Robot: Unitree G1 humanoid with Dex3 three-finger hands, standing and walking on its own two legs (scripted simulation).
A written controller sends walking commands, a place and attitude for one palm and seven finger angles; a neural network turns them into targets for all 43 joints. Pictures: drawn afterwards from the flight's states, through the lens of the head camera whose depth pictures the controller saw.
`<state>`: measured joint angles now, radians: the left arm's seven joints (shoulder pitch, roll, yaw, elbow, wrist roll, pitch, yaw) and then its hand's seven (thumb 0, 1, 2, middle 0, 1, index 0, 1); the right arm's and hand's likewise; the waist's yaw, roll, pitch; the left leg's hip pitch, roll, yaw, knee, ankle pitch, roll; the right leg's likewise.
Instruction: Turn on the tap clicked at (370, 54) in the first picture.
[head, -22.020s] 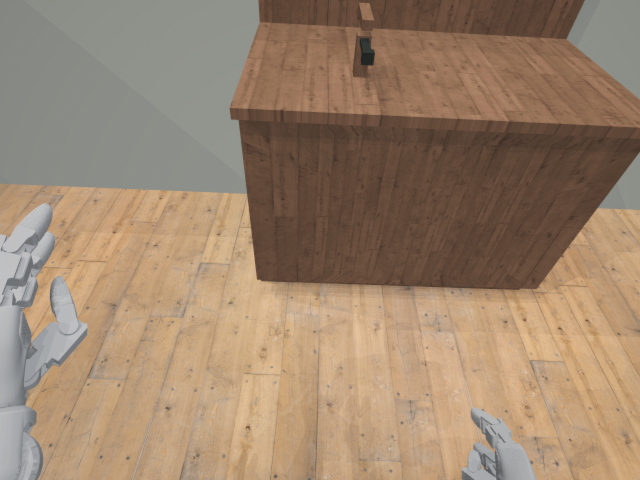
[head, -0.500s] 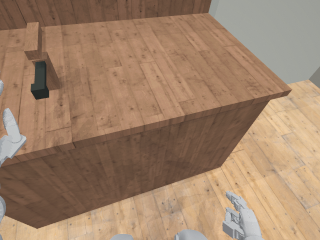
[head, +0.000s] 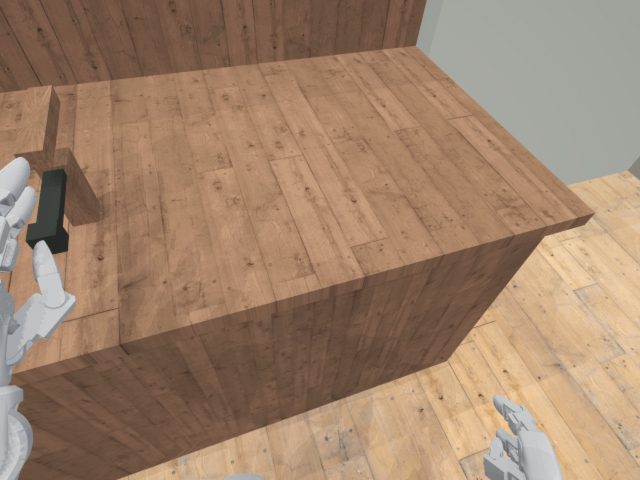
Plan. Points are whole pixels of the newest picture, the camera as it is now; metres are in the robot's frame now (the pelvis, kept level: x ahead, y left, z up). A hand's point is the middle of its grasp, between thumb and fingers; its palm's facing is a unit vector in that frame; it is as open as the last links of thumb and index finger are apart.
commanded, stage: come to a stop and stand still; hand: left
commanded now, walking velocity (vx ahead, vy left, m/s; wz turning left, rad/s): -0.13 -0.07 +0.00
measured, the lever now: (48, 238) +0.31 +0.33 +0.13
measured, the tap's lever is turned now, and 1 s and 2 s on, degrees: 0 0 0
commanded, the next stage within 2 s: look again from close up in 1.76 s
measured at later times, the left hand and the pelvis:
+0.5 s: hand out of the picture +0.25 +0.29 +0.22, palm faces +0.49 -0.78 -0.39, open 7.4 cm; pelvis -0.01 +0.01 +0.01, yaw -2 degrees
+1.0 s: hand out of the picture +0.23 +0.31 +0.18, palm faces +0.38 -0.83 -0.40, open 7.4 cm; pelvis +0.00 +0.06 +0.01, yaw -3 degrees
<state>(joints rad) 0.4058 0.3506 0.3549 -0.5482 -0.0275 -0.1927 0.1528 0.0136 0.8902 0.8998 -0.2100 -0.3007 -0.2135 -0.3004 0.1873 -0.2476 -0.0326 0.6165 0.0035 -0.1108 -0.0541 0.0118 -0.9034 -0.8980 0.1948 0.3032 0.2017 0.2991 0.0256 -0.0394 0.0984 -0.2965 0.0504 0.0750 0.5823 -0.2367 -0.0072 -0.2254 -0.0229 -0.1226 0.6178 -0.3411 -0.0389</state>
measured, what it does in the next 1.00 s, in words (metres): shifts its weight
